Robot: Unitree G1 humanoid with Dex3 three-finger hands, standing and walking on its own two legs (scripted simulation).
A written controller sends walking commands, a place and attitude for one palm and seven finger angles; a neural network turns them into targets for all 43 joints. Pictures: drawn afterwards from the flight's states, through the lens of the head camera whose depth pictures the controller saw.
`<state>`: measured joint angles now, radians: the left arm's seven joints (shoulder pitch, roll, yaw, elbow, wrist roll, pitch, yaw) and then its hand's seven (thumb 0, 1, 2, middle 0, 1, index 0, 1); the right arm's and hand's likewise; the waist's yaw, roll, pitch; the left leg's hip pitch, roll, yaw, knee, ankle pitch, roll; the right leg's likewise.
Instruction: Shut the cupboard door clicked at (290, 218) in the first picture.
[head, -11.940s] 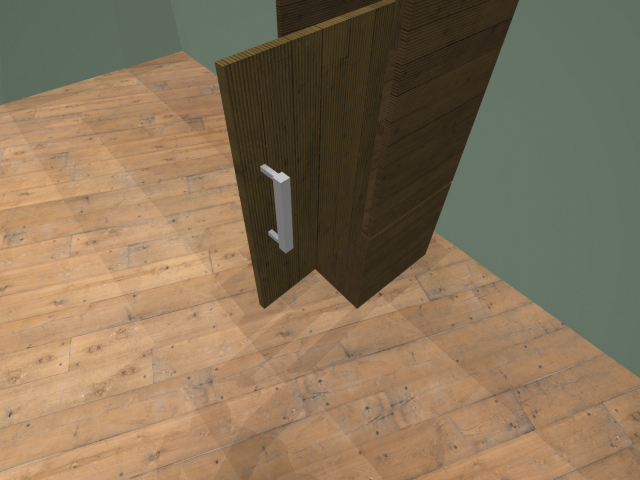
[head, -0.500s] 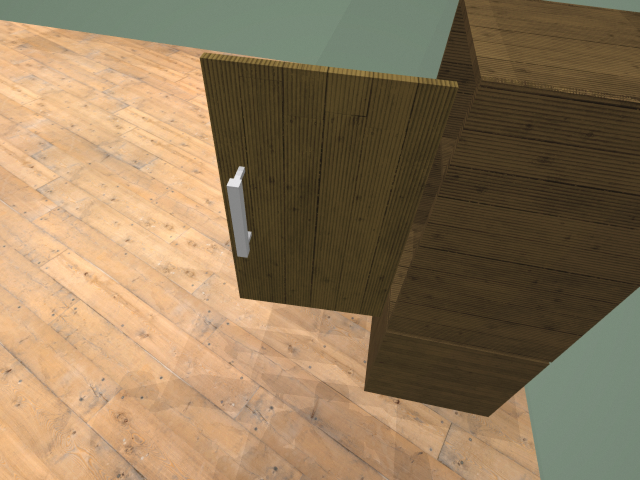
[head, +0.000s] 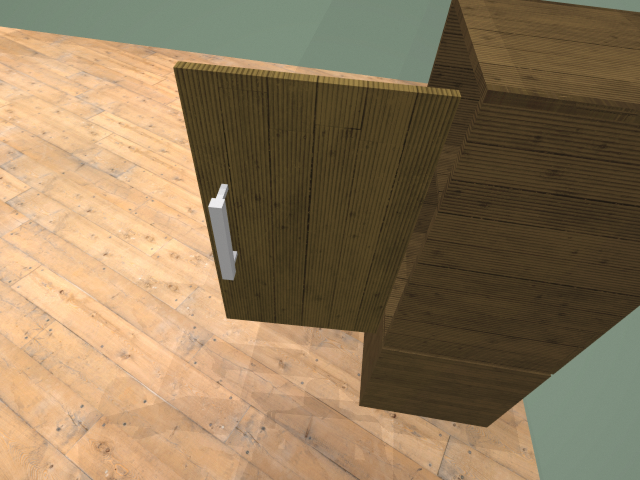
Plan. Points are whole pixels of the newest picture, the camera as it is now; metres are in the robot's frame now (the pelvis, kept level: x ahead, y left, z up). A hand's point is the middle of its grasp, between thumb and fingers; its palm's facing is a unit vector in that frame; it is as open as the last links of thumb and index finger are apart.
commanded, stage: come to a stop and stand still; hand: left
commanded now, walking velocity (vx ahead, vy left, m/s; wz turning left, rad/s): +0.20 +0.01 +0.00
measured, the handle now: (226, 234) +0.49 +0.19 -0.01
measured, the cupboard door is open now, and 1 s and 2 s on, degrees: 94 94 94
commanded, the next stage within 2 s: look again from close up in 0.98 s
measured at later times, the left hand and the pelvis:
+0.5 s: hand out of the picture +0.13 +0.17 -0.17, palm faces -0.02 -0.97 -0.23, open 7.3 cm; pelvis +0.04 -0.01 +0.00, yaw -1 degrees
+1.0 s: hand out of the picture +0.05 +0.17 -0.16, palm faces +0.02 -0.97 -0.23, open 7.3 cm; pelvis +0.03 -0.03 +0.01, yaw +0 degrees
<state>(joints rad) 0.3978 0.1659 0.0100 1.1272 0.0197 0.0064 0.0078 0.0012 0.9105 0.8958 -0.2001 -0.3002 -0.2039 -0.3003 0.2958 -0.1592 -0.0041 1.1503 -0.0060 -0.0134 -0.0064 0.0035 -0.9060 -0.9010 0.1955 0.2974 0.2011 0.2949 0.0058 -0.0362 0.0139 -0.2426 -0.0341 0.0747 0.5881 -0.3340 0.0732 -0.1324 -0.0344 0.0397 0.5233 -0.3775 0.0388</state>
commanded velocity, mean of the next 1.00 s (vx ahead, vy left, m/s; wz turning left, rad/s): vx -0.05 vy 0.01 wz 0.00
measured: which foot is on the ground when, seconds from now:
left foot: down 0.00-1.00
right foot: down 0.00-0.02, up 0.04-0.24, down 0.26-1.00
